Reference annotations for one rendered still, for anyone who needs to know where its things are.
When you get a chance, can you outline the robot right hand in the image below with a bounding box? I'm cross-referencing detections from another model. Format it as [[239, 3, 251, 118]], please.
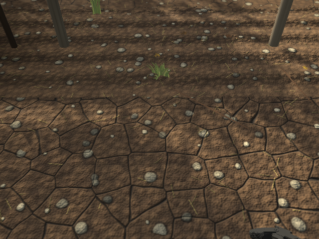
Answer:
[[249, 225, 304, 239]]

